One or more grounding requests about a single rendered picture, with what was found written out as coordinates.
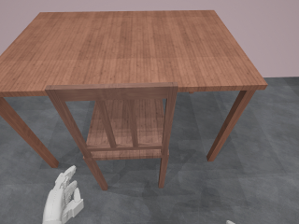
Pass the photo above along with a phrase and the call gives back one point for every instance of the chair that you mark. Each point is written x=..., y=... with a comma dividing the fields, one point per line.
x=128, y=122

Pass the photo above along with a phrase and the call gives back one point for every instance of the table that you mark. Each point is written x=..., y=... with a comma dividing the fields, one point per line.
x=191, y=47

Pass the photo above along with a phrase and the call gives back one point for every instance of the robot left hand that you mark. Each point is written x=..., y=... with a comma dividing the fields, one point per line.
x=57, y=205

